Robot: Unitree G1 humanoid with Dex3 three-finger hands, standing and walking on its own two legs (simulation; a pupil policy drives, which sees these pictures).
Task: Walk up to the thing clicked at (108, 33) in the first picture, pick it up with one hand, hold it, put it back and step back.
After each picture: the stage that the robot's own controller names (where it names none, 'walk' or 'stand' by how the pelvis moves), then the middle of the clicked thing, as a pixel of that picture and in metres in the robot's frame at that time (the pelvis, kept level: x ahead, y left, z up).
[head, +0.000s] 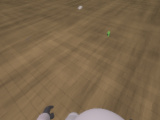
stand; (108, 33) +2.19 -0.44 -0.72
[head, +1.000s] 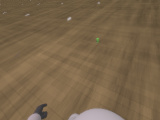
walk; (97, 40) +2.08 +0.01 -0.68
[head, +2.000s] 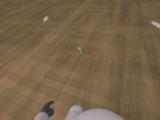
walk; (79, 50) +1.41 +0.35 -0.71
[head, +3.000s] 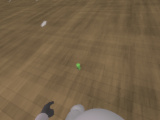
walk; (78, 66) +0.93 +0.32 -0.72
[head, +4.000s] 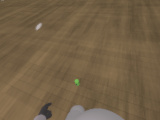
walk; (77, 82) +0.59 +0.27 -0.71
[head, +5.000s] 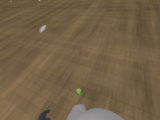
stand; (79, 91) +0.46 +0.23 -0.72
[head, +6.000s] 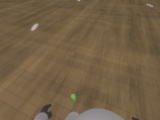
stand; (73, 97) +0.38 +0.21 -0.71
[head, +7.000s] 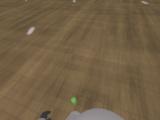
stand; (73, 101) +0.33 +0.22 -0.72
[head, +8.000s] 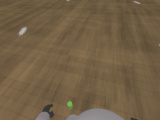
stand; (70, 104) +0.28 +0.24 -0.72
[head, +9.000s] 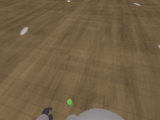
stand; (69, 102) +0.31 +0.25 -0.73
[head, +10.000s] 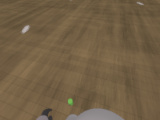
stand; (70, 102) +0.31 +0.24 -0.73
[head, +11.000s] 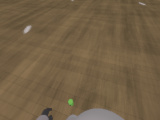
stand; (70, 102) +0.31 +0.23 -0.73
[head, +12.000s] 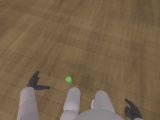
go down; (68, 80) +0.36 +0.22 -0.55
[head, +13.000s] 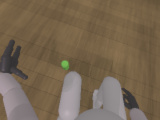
go down; (65, 65) +0.41 +0.25 -0.32
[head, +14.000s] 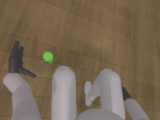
close in; (48, 58) +0.39 +0.27 -0.25
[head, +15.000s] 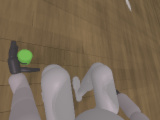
close; (24, 57) +0.39 +0.29 -0.22
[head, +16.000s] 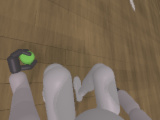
lift; (27, 58) +0.37 +0.29 -0.22
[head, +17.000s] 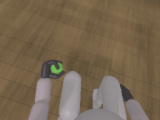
lift; (57, 70) +0.31 +0.25 -0.07
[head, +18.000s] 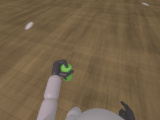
hold; (66, 72) +0.33 +0.18 +0.05
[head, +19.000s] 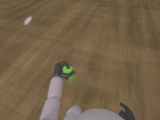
hold; (68, 73) +0.34 +0.17 +0.00
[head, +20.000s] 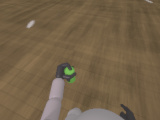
hold; (70, 75) +0.33 +0.16 +0.01
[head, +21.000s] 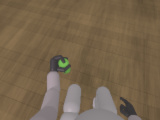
crouch; (64, 66) +0.38 +0.19 -0.08
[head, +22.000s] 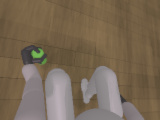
lower; (39, 57) +0.40 +0.27 -0.21
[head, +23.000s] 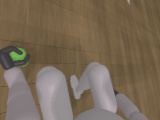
lower; (20, 57) +0.39 +0.30 -0.23
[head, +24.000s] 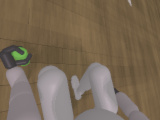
lower; (22, 57) +0.39 +0.30 -0.22
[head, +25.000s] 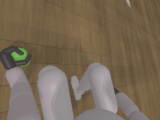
lower; (21, 57) +0.39 +0.30 -0.22
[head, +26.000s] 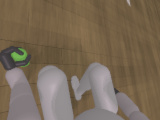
rest; (21, 58) +0.39 +0.30 -0.22
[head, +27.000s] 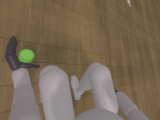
withdraw; (25, 58) +0.38 +0.28 -0.22
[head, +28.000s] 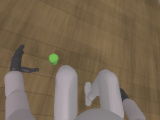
stand; (53, 59) +0.39 +0.26 -0.27
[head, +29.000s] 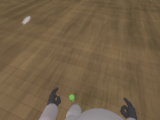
stand; (72, 98) +0.33 +0.18 -0.64
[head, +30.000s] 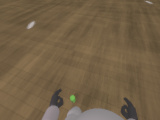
stand; (72, 99) +0.35 +0.20 -0.67
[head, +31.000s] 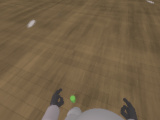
stand; (73, 99) +0.33 +0.19 -0.67
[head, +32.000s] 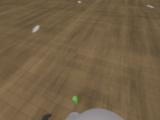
walk; (75, 99) +0.36 +0.19 -0.72
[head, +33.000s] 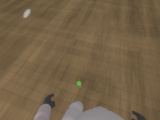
walk; (79, 84) +0.44 +0.15 -0.71
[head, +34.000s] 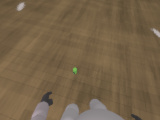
walk; (74, 70) +0.67 +0.18 -0.71
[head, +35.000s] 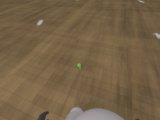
stand; (79, 66) +0.95 +0.27 -0.71
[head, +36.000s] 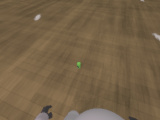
stand; (78, 65) +0.94 +0.21 -0.72
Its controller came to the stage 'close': yes
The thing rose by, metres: 0.71
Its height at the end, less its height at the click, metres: +0.00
